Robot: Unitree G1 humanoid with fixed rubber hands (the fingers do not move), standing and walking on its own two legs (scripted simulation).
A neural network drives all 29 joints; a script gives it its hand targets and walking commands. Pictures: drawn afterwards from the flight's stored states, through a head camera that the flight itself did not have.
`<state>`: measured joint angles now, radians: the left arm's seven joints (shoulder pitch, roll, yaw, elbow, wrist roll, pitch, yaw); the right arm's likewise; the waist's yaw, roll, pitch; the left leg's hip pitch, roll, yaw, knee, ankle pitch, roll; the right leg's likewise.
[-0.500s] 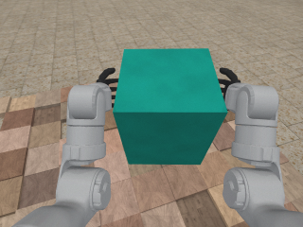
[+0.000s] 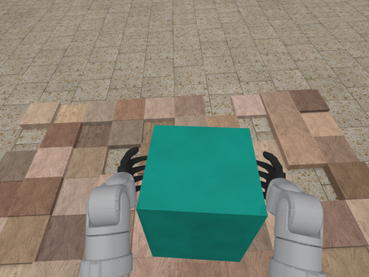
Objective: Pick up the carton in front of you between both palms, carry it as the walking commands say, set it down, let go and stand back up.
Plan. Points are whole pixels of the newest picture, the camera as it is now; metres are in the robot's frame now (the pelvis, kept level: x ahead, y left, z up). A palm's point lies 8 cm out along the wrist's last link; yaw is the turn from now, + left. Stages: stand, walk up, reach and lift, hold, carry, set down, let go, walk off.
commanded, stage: carry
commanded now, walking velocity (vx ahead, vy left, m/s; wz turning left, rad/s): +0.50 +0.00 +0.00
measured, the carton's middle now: (198, 195) +0.30 -0.01 -0.01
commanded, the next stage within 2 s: none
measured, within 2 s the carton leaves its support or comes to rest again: neither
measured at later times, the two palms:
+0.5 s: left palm (138, 55) +0.64 +0.16 +0.14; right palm (247, 56) +0.64 -0.14 +0.13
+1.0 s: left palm (161, 16) +1.00 +0.13 +0.09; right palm (235, 13) +1.04 -0.17 +0.08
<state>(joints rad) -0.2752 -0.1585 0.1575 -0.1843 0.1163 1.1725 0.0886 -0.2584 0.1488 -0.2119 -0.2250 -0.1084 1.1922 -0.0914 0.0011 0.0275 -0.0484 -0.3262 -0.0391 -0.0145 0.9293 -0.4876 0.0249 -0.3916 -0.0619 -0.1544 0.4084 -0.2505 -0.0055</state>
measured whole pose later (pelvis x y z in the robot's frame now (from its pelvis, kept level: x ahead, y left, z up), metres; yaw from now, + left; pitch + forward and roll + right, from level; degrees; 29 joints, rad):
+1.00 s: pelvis +0.65 -0.05 -0.02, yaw +3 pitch +6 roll +2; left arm -0.64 -0.04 0.25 -0.05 0.04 1.19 0.12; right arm -0.67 0.04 -0.23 -0.04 -0.07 1.21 -0.14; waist 0.05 0.00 0.07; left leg -0.75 0.03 0.08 0.91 -0.19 0.04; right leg -0.17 0.01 -0.17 0.46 -0.23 -0.13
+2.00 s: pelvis +1.28 -0.09 +0.01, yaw +1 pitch +5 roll +1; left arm -0.74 -0.01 0.23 0.25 0.07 1.24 0.11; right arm -0.72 0.00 -0.25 0.19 -0.09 1.27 -0.12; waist 0.05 0.00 -0.10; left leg -0.60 0.03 0.10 0.64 -0.16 0.04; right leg -0.13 0.00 -0.12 0.41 -0.37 -0.06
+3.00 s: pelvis +1.89 -0.10 -0.06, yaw +1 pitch +5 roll +0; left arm -0.60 0.00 0.20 0.04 0.03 1.14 0.13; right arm -0.62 0.04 -0.19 0.05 -0.06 1.14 -0.14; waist 0.03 -0.02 -0.01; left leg -0.53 -0.02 0.15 0.50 -0.06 0.09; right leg -0.15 0.01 -0.06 0.71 -0.50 -0.03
